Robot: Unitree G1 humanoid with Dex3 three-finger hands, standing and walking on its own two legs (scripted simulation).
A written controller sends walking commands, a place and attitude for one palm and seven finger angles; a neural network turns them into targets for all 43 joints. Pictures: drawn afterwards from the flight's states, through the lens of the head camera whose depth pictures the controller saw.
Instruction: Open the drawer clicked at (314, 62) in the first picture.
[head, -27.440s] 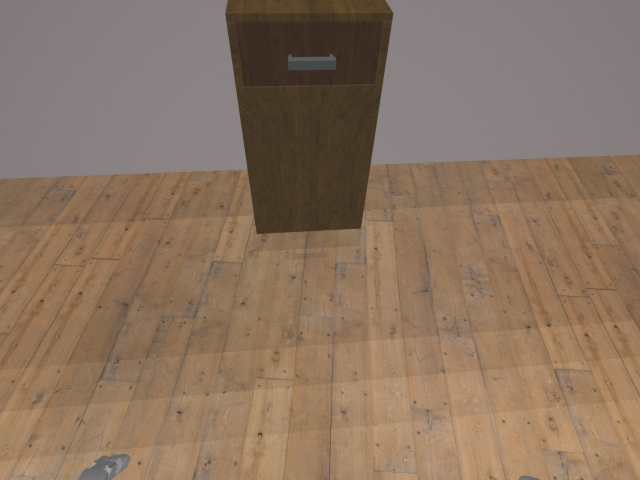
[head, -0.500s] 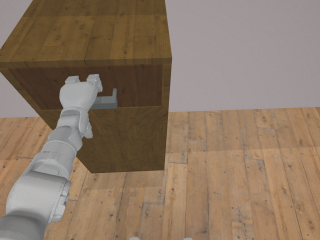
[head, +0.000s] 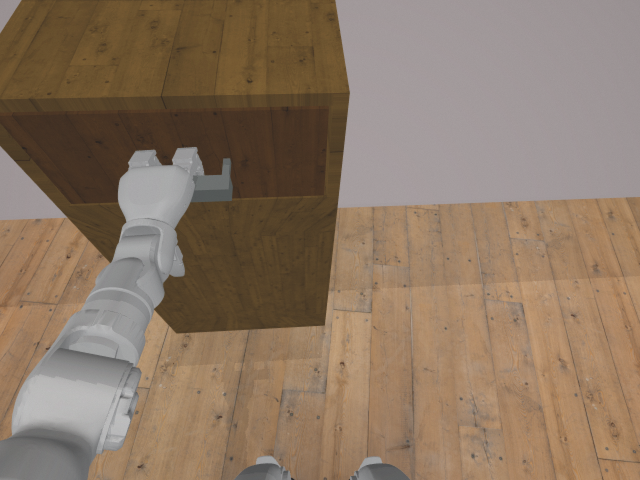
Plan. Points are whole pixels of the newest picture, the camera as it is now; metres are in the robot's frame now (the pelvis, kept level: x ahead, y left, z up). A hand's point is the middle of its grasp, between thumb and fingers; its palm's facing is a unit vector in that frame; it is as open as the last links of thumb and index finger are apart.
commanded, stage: lower the fingers behind the handle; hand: left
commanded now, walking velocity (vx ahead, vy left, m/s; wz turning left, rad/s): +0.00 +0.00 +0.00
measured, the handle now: (182, 177) +0.51 +0.18 +0.03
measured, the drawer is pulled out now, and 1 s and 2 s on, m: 0.00 0.00 0.11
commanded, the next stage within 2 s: close the thumb around the handle in 0.12 s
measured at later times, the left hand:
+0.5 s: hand (171, 216) +0.46 +0.20 +0.01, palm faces -0.02 -0.06 -1.00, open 11.6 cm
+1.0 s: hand (172, 215) +0.46 +0.20 +0.01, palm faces -0.05 -0.05 -1.00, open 5.8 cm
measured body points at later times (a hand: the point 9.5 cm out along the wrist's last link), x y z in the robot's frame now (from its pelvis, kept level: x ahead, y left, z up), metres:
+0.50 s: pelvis +0.01 -0.01 +0.01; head +0.10 -0.01 +0.45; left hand +0.46 +0.20 +0.07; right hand +0.05 -0.28 -0.12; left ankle +0.00 +0.07 -0.69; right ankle +0.00 -0.11 -0.69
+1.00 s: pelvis +0.02 -0.01 +0.01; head +0.10 -0.02 +0.45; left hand +0.46 +0.20 +0.07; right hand +0.06 -0.29 -0.12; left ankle +0.00 +0.07 -0.69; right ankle +0.00 -0.11 -0.69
